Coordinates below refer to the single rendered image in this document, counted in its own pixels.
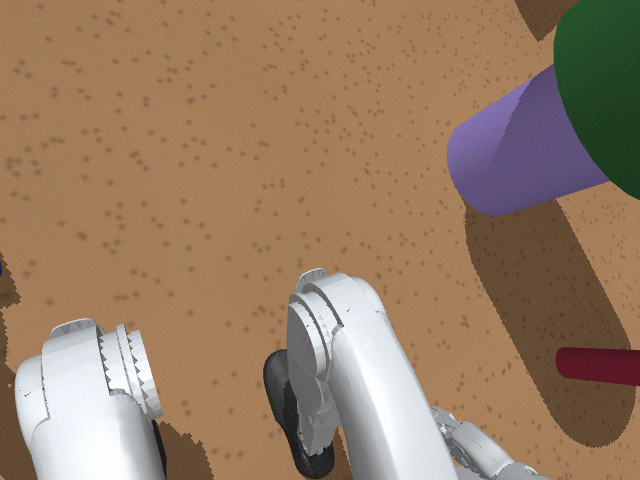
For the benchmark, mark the right robot arm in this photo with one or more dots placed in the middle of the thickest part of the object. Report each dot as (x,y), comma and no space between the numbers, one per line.
(519,471)

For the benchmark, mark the right robot foot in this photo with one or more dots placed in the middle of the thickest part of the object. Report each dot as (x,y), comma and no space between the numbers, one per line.
(284,407)

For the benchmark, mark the right robot hand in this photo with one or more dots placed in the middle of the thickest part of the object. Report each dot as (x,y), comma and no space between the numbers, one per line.
(482,457)

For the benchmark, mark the potted plant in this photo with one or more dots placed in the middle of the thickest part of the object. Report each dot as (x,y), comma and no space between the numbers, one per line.
(573,126)

